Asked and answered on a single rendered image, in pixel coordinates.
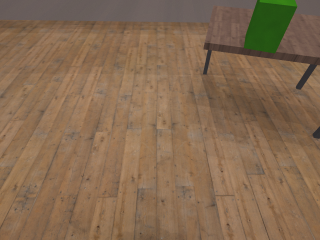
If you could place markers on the table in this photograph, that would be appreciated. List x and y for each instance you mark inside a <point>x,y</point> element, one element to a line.
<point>301,41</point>

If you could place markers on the carton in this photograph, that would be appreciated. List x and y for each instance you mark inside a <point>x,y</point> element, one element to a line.
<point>268,24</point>

